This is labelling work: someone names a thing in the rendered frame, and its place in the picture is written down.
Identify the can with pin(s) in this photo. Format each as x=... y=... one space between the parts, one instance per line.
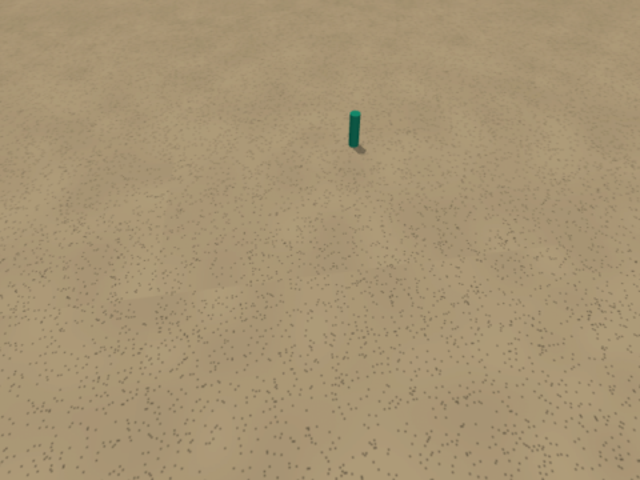
x=354 y=127

